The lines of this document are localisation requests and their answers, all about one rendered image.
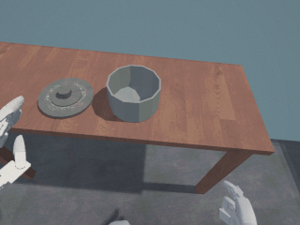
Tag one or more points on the right robot hand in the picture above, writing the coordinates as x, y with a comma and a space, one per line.
238, 212

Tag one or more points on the pot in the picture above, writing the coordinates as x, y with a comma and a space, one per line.
133, 93

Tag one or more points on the left robot hand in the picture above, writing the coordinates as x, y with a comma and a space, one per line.
9, 116

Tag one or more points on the knob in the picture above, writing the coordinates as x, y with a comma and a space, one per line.
64, 91

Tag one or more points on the table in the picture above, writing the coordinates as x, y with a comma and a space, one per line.
202, 105

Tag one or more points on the lid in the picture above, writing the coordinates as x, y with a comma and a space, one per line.
55, 106

